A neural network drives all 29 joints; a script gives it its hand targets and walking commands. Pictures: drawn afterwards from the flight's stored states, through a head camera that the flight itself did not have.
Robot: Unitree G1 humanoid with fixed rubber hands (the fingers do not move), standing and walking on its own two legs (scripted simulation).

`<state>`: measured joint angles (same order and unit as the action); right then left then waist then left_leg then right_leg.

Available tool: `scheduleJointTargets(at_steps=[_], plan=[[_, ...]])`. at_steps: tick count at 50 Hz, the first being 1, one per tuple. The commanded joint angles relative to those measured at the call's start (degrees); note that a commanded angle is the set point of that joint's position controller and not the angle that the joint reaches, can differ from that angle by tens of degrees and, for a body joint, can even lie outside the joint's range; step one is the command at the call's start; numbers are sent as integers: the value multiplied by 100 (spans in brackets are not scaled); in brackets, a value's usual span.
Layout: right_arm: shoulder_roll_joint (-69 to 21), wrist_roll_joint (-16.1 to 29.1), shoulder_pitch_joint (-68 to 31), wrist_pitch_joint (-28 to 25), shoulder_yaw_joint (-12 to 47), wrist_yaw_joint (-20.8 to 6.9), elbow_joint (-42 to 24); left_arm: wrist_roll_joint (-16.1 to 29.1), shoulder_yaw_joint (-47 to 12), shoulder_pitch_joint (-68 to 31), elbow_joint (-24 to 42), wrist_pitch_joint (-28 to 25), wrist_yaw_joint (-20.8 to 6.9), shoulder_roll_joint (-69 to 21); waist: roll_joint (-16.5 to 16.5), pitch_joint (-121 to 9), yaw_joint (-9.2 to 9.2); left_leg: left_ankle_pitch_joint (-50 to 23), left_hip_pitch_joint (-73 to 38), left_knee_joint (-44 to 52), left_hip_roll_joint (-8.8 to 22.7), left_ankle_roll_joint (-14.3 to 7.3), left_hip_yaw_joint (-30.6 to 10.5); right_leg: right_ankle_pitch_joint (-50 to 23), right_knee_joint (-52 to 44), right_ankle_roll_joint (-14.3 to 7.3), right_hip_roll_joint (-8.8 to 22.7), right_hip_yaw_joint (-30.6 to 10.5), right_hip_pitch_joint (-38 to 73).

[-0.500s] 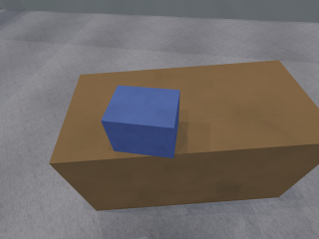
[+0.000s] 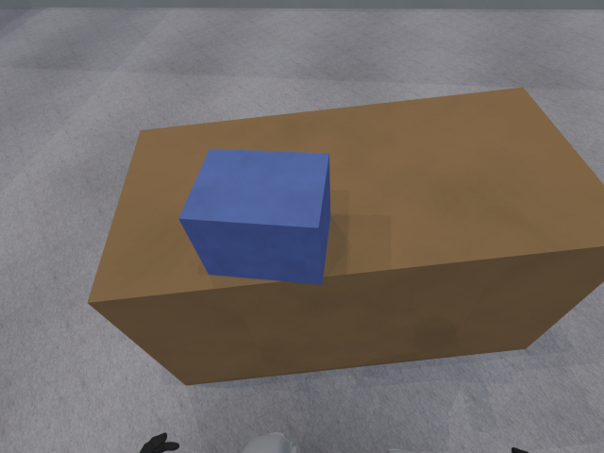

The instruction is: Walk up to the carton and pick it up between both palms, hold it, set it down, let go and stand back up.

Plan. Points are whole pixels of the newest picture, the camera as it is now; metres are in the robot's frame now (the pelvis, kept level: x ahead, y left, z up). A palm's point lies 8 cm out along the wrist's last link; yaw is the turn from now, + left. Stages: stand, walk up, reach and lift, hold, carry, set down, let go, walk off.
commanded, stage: stand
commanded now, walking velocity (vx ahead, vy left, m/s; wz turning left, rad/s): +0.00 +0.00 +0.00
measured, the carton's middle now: (265, 216) +0.53 +0.10 -0.07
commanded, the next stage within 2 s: none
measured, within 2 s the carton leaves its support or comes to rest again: neither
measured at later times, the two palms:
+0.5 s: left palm out of the picture +0.07 +0.29 -0.10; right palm out of the picture +0.08 -0.25 -0.10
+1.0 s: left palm out of the picture +0.11 +0.30 -0.10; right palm out of the picture +0.06 -0.23 -0.10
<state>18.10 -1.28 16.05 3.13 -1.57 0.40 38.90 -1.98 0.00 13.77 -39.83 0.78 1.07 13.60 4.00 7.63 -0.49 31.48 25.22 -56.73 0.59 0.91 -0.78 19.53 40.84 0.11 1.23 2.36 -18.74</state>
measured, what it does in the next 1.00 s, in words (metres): steps on the spot: left foot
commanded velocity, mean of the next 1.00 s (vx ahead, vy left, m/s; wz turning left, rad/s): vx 0.00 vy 0.00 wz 0.00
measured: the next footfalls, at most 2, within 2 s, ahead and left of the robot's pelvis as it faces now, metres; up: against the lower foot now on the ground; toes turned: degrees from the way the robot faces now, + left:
left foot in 0.08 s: +0.05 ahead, +0.13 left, +0.00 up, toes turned -2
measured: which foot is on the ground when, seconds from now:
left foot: up 0.00-0.06, down 0.08-1.00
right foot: down 0.00-1.00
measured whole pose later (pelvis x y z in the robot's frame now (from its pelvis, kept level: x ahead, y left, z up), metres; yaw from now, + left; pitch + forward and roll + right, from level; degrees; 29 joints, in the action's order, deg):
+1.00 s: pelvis +0.00 +0.04 +0.00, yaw -3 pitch -3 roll +0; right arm 17.0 -0.9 17.5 0.8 -0.5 -0.6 38.9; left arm -0.9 1.0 15.2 -38.8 1.4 0.0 16.5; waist 0.0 4.5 -0.3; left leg 21.0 17.1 -41.2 -0.5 -2.3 2.6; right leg 20.3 40.5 1.1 1.8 -0.9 -17.4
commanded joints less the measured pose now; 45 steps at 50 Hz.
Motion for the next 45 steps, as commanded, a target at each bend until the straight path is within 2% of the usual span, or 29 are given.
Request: scheduleJointTargets(at_steps=[1, 3, 4, 5, 6, 7, 10, 14, 15, 16, 17, 18, 19, 21, 23, 25, 26, 27, 28, 29, 31, 34, 37, 38, 39, 40, 41, 43, 45], plan=[[418, 51, 413, -326, -161, -51, -434, 108, 410, 18, 414, -39, 6, 1363, -1491, -789, 59, -873, -446, 1751, 115, 9, 92, -1317, -1502, -1170, 1205, -1616, 432], [608, 21, 776, -379, -253, -47, -318, 149, 412, -189, 440, 23, -48, 1296, -1165, -963, -180, -1961, -1642, 2913, -37, -108, 178, -1282, -856, -795, 918, -1162, -54], [769, -49, 866, -423, -262, -19, -352, 167, 309, -21, 491, 14, -76, 1060, -790, -1116, -229, -2006, -2269, 3169, 368, -307, -483, -539, -429, -525, 811, -1025, -684], [1321, -110, 676, -437, -361, 9, -462, 230, 260, 75, 598, 2, -121, 712, 370, -1118, -129, -1007, -2028, 3734, 1540, -846, -2188, 867, 394, -183, -22, -378, -1246], [1493, -18, 456, -341, -402, 23, -448, 138, 302, -130, 579, 72, -50, 845, 446, -534, -324, -323, -619, 4246, 2176, -1522, -2826, 1214, 983, -113, -65, -361, -659], [1218, -1, 160, -333, -333, 21, -480, 91, 340, -88, 562, 128, -27, 964, 376, -255, -211, -542, -465, 4229, 2139, -1685, -2754, 1361, 1371, -30, 21, -521, -574], [995, -39, 0, -320, -167, 101, -468, 74, 376, 409, 482, 64, -30, 920, 409, -509, 28, -1977, -981, 3576, 1771, -1460, -1809, 1220, 1146, -6, 131, -642, -690], [919, 108, -457, -183, -104, -2, -592, 75, 440, 803, 434, -146, -32, 1023, 605, -814, 289, -2666, -417, 2549, 986, -717, -752, -862, -1216, -209, 155, -508, 946], [734, 122, -451, -177, -34, -22, -644, 33, 480, 990, 420, -169, -13, 1267, 9, -802, 353, -2150, 61, 1875, 740, -456, -412, -989, -1534, -430, 650, -1454, 1235], [339, 83, 93, -149, -41, -68, -677, -38, 654, 777, 374, -151, -42, 1684, -1029, -927, 71, -106, 264, 1201, 44, -171, 153, 945, -2038, -1005, 1465, -2759, 851], [348, -3, -123, -61, -86, -34, -700, 21, 660, 585, 343, -87, -40, 1790, -1401, -396, 242, 199, 184, 276, -48, -142, -67, 2049, -2539, -1550, 1908, -3441, -271], [477, -65, -223, -15, -148, -25, -752, -8, 594, 320, 403, -77, -7, 1621, -1226, -106, 191, 93, 255, -260, 41, -118, -261, 1915, -2651, -1679, 1983, -3404, -540], [553, -94, 36, -53, -172, -35, -641, -52, 505, 464, 411, -88, -3, 1453, -898, -120, 212, 467, 552, -145, 41, -141, -345, 1827, -2506, -1566, 1771, -3134, -165], [553, -43, 57, -124, -170, -44, -611, -52, 460, 210, 499, -96, 64, 1477, -1094, 2, 123, -149, 683, 163, 195, -107, -264, 444, -2255, -1445, 1754, -2773, -41], [384, 52, 217, -282, -136, -33, -597, 63, 439, 248, 438, -115, 25, 1453, -1319, -337, 41, -501, 25, 1555, 213, -123, -45, -944, -1736, -1160, 1251, -2117, 230], [490, 62, 697, -414, -180, -35, -418, 116, 440, 23, 462, -52, -37, 1459, -1144, -801, -211, -1822, -1293, 2928, 39, -164, 140, -1255, -1128, -802, 922, -1412, 23], [732, 7, 963, -470, -244, -25, -378, 134, 397, 96, 523, -37, -83, 1249, -898, -926, -261, -1778, -1922, 3234, 370, -380, -475, -637, -586, -526, 709, -1118, -435], [1271, -110, 1039, -508, -361, -4, -429, 129, 319, 327, 644, -41, -141, 797, 296, -1081, -196, -520, -2070, 3865, 1494, -883, -2363, 926, 460, -191, -21, -470, -1155], [1654, -66, 635, -387, -425, 18, -448, 75, 368, 68, 640, 51, -63, 947, 526, -426, -328, 394, -866, 4445, 2260, -1558, -3316, 1507, 1029, -109, -156, -456, -1205], [1400, -46, 235, -351, -396, 32, -528, 60, 391, 49, 646, 96, -27, 1115, 371, 2, -237, -368, -573, 4285, 2259, -1760, -3211, 1389, 1250, -68, -16, -565, -975], [899, -64, 251, -415, -182, 55, -513, 103, 379, 177, 598, 20, 0, 1047, -49, -330, -95, -3468, -1498, 3483, 1838, -1581, -2135, 1259, 1086, -43, 4, -620, -1066], [964, 19, 299, -388, -109, 41, -462, 67, 379, 358, 540, -44, -10, 896, 408, -623, -55, -3963, -1602, 3203, 1522, -1350, -1703, 1026, 379, -37, 42, -427, -644], [985, 57, -270, -270, -136, -23, -494, 79, 418, 1010, 452, -159, -34, 1043, 793, -1080, 386, -3200, -870, 2419, 996, -851, -800, -1093, -1326, -220, 8, -347, 1023], [779, 98, -152, -250, -101, -51, -545, 33, 497, 1007, 408, -177, -24, 1212, 492, -1160, 304, -2430, -271, 2246, 819, -614, -643, -1271, -1330, -362, 270, -910, 1543], [472, 147, 29, -228, -20, -59, -624, -10, 596, 611, 463, -166, -21, 1620, -500, -1125, 91, -1244, 233, 1746, 335, -302, -100, -988, -1554, -713, 1105, -2156, 1473], [411, 82, 130, -134, -80, -32, -607, 57, 609, 456, 479, -120, -31, 1732, -969, -863, 111, -256, -130, 1145, 29, -169, 108, -437, -1829, -1308, 1664, -2634, 497], [460, -12, 220, -92, -90, -8, -594, 32, 546, 298, 518, -100, -38, 1621, -920, -779, 50, 42, -267, 925, 65, -145, -74, -52, -1901, -1494, 1778, -2756, 223], [549, -40, 388, -179, -117, -30, -517, 8, 463, 211, 566, -87, -59, 1444, -929, -553, -58, -27, -62, 1786, 203, -136, -163, -200, -1666, -1244, 1473, -2390, 404], [620, 42, 599, -285, -116, -47, -452, 91, 391, -196, 717, -64, -37, 1368, -913, -645, -256, -1467, -1002, 2746, 323, -237, -345, -1009, -1309, -737, 1012, -1547, -20]])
